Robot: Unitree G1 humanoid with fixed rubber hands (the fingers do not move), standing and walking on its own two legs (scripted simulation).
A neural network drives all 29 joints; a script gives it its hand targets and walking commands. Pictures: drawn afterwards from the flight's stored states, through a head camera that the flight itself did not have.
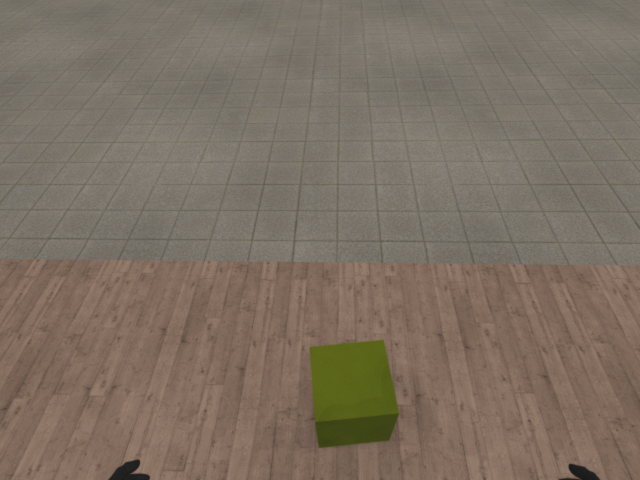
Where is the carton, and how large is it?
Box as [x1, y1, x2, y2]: [310, 340, 398, 447]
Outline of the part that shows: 383,340 310,347 314,413 319,447 389,439 398,414 398,410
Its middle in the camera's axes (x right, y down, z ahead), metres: +0.09 +0.44 +1.11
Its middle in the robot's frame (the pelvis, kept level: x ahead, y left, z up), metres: +0.46 -0.02 -0.66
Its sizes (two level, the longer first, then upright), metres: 0.210 0.200 0.250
